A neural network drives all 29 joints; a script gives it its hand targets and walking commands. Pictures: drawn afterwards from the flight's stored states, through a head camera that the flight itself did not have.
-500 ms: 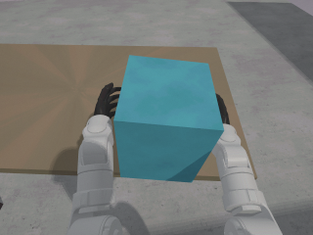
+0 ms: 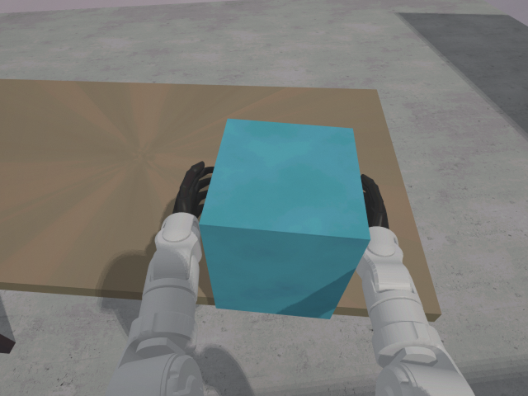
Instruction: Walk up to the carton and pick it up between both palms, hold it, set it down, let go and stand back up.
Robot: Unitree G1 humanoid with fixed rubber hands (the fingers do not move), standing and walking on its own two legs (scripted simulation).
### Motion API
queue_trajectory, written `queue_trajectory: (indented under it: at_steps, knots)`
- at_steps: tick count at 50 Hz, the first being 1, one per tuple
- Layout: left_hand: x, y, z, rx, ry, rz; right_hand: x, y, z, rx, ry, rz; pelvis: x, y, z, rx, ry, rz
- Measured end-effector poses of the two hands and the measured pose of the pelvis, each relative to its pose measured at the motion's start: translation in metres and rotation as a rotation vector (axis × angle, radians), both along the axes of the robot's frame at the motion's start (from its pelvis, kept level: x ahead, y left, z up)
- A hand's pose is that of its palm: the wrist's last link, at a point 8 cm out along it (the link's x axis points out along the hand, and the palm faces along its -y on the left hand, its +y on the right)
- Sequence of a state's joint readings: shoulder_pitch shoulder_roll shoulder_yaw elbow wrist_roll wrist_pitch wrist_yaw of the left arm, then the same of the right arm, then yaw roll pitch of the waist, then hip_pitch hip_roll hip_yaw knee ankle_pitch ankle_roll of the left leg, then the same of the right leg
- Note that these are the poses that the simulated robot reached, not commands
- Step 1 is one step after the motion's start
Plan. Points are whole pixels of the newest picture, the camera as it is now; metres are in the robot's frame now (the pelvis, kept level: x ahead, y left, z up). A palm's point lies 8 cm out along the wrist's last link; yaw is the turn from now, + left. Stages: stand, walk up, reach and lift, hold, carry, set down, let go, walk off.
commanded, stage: set down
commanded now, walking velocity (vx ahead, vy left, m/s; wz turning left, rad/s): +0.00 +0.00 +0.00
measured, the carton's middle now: (280, 223) +0.39 -0.03 +0.04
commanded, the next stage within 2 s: none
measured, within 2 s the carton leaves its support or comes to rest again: rests again in 0.38 s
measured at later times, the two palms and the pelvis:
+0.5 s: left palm (187, 217) +0.39 +0.12 +0.08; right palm (372, 230) +0.36 -0.17 +0.06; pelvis +0.00 +0.01 +0.00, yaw +0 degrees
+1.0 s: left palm (186, 219) +0.39 +0.12 +0.07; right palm (370, 230) +0.36 -0.17 +0.05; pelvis +0.00 +0.00 +0.00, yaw +0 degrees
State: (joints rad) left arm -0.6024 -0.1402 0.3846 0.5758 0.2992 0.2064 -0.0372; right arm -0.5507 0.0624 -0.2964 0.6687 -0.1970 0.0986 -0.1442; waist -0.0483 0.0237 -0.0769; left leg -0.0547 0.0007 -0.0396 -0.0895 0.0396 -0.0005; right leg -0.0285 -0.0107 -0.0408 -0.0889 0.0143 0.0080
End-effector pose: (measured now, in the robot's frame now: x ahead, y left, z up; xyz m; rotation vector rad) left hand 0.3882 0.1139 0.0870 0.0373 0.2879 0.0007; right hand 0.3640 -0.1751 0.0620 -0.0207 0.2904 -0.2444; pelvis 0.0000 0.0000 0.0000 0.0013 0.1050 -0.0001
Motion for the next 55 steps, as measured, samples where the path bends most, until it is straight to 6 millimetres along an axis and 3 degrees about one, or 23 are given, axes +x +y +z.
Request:
queue_trajectory:
  at_steps: [13, 19, 55]
  knots:
    - [-0.001, 0.002, 0.002, 0.004, -0.029, -0.026, -0.007, 0.003, 0.004, -0.011, -0.023, -0.021, -0.002, 0.006, 0.0, -0.001, 0.04, 0.005]
    - [-0.002, -0.001, -0.006, 0.013, -0.011, -0.032, -0.009, -0.001, -0.004, -0.004, -0.001, -0.025, -0.004, 0.007, -0.001, -0.001, 0.05, -0.004]
    - [0.0, 0.006, -0.017, 0.01, -0.047, -0.021, -0.003, 0.004, -0.009, -0.006, -0.053, -0.007, -0.003, 0.005, -0.001, -0.001, 0.099, -0.002]
